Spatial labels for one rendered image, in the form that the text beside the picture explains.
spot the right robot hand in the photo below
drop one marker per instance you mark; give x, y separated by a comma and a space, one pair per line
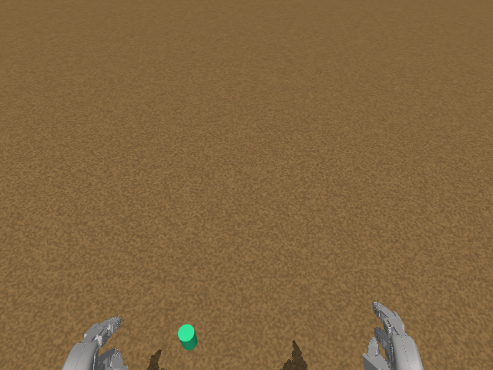
401, 350

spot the can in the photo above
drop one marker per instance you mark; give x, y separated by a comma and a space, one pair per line
187, 337

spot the left robot hand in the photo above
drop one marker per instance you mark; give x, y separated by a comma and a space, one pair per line
84, 355

